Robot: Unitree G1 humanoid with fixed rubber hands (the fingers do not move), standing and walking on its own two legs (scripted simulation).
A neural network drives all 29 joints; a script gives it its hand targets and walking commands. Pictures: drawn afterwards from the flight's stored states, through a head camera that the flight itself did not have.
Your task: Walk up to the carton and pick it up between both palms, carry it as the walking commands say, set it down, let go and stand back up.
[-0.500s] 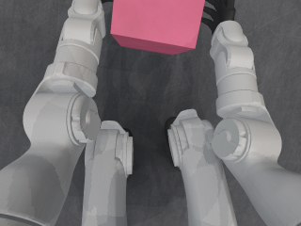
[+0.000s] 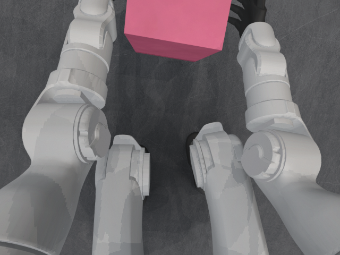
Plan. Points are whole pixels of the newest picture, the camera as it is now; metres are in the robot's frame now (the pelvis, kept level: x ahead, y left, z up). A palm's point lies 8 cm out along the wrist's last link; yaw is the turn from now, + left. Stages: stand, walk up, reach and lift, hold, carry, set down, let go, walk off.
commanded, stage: set down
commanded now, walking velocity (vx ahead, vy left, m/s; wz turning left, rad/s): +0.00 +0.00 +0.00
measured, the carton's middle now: (173, 17) +0.55 -0.04 -0.26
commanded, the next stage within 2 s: let go in 1.90 s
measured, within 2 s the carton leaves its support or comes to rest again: neither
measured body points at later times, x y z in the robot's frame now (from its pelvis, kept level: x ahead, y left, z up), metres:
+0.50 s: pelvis -0.01 -0.01 +0.00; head +0.36 +0.00 +0.26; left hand +0.56 +0.11 -0.18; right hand +0.50 -0.22 -0.18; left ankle +0.08 +0.09 -0.35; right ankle +0.11 -0.12 -0.35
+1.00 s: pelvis -0.03 -0.01 +0.06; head +0.35 -0.02 +0.29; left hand +0.57 +0.12 -0.11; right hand +0.51 -0.22 -0.11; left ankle +0.08 +0.09 -0.35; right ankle +0.11 -0.12 -0.35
